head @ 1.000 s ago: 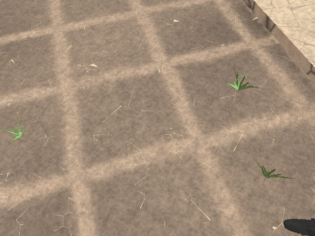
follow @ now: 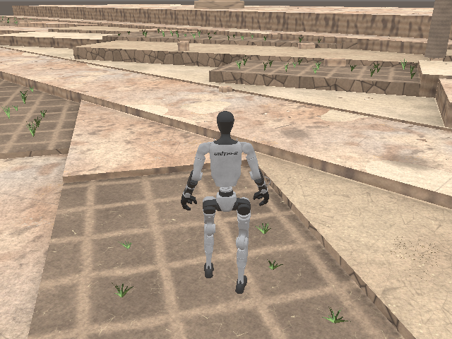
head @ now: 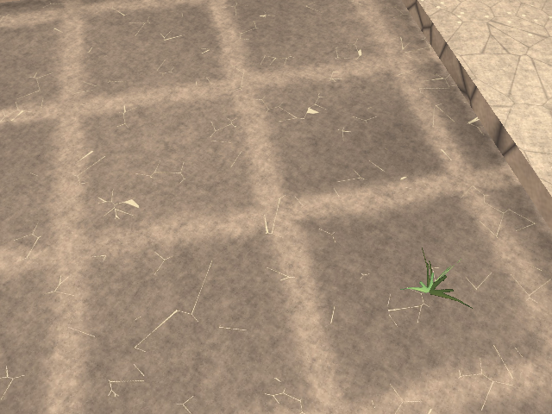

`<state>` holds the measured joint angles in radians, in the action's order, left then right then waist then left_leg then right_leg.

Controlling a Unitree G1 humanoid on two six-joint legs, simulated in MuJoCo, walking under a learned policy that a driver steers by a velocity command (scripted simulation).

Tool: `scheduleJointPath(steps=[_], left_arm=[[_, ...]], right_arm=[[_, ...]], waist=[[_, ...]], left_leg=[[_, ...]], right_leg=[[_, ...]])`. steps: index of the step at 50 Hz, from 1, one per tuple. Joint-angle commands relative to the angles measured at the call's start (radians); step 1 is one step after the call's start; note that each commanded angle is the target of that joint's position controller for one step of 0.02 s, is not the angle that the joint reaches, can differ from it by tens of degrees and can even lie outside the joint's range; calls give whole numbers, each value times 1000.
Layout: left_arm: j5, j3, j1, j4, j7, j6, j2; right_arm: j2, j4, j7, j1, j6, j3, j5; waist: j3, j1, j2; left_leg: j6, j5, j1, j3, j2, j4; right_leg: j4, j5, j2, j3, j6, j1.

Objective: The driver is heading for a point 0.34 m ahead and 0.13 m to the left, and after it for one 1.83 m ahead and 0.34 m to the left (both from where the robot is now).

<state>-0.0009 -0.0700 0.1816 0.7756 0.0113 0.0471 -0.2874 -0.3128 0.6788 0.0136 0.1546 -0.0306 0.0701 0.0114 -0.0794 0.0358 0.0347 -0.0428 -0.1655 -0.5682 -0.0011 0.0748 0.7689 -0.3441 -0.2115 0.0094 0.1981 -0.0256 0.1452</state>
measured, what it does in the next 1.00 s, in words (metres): steps on the spot, turning left: left foot, then right foot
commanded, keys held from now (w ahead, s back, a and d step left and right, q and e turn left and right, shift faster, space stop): q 0.68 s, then w+q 0.32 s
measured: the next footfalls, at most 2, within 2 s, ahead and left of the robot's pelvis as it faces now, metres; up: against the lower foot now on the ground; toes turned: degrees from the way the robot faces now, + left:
left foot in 0.10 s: +0.14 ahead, +0.13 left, +0.00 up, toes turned +6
right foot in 0.54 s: +0.16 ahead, -0.10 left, +0.00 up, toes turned +23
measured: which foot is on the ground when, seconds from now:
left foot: up 0.00-0.08, down 0.10-0.54, up 0.56-0.96, down 0.98-1.00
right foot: down 0.00-0.12, up 0.14-0.52, down 0.54-0.98, up 1.00-1.00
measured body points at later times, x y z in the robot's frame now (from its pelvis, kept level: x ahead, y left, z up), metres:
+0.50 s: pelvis +0.07 +0.00 -0.01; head +0.10 +0.02 +0.44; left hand +0.14 +0.32 -0.11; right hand +0.31 -0.22 -0.09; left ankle +0.10 +0.12 -0.74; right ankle +0.12 -0.13 -0.73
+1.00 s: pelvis +0.09 +0.04 -0.01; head +0.09 +0.07 +0.44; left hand -0.01 +0.34 -0.13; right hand +0.39 -0.08 -0.08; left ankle +0.02 +0.12 -0.75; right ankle +0.12 -0.12 -0.73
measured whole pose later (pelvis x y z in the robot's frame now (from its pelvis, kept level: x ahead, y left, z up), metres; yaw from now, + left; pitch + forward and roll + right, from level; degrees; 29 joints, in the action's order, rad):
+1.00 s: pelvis +0.09 +0.04 -0.01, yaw +35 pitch +2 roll -1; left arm 0.02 -0.09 0.25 0.77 -0.01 0.02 -0.34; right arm -0.31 0.59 0.02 0.19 -0.02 0.07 0.03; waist -0.01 0.04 -0.03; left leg 0.03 -0.30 -0.29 -0.05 0.01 0.56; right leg -0.63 -0.41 0.13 0.14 0.02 0.22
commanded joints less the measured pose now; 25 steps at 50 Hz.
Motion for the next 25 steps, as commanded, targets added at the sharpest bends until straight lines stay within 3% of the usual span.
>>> scheduleJointPath(steps=[1,3,4,5,6,7,8,9,10,11,13,17,23,25], left_arm=[[22,-47,-66,-63,2,0,-183],[36,-52,-71,-58,0,-10,-193],[43,-51,-70,-53,1,-14,-184],[33,-46,-14,-34,-1,-15,-159],[-11,-29,11,-60,-5,-11,-118],[-29,-14,-6,-94,-4,-17,-97],[-9,-29,-50,-77,-7,-26,-149],[12,-29,-75,-88,-4,-32,-143],[5,-29,-68,-73,7,-38,-134],[-7,-35,-71,-72,18,-44,-148],[-7,-32,-45,-63,19,-48,-128],[-2,-18,-63,-65,19,-47,-95],[8,-23,-67,-76,-3,-33,-112],[8,-28,-15,-62,-13,-23,-109]], right_arm=[[-72,-89,19,16,-7,23,-2],[-84,-108,24,14,-15,32,-2],[-95,-106,21,41,-14,40,-4],[-146,-94,8,105,-12,62,-9],[-278,-106,-18,167,-10,95,-15],[-287,-136,-15,142,1,84,-38],[-220,-138,-1,129,17,65,-25],[-194,-134,0,88,29,56,-17],[-174,-132,-4,45,31,53,-3],[-160,-138,-13,3,26,47,4],[-160,-151,-24,-27,16,45,-13],[-173,-148,-42,-12,9,55,-8],[-174,-152,-36,-20,-7,57,-5],[-167,-156,-38,-43,-15,55,7]], waist=[[120,-31,-118],[117,-44,-120],[129,-64,-105],[172,-83,-32],[238,-77,218],[340,-73,293],[343,-111,119],[272,-84,83],[220,-59,21],[197,-41,37],[202,-16,81],[218,-34,88],[192,-51,139],[187,-17,136]], left_leg=[[32,-24,116,-10,3,-69],[63,-43,152,-34,-18,-153],[87,19,227,-53,-46,-237],[126,217,368,-19,-60,-317],[233,730,594,281,158,-310],[453,689,680,587,328,-360],[431,592,631,512,292,-391],[374,495,566,417,239,-393],[318,386,507,362,185,-404],[290,323,449,334,156,-417],[284,318,372,309,116,-432],[280,206,364,333,96,-426],[257,31,333,467,81,-418],[223,33,311,480,52,-379]], right_leg=[[22,490,302,-102,-164,-45],[-59,472,307,-96,-134,-64],[-143,469,279,-68,-100,-48],[-297,426,214,-29,-43,1],[-603,40,106,25,48,241],[-852,-501,-41,-121,96,462],[-924,-480,-5,-254,86,481],[-914,-403,14,-262,70,501],[-850,-331,32,-265,69,506],[-787,-271,41,-269,74,479],[-741,-206,10,-255,92,396],[-542,-159,-13,-272,112,338],[-322,-146,-45,-282,85,232],[-145,-56,-50,-262,56,135]])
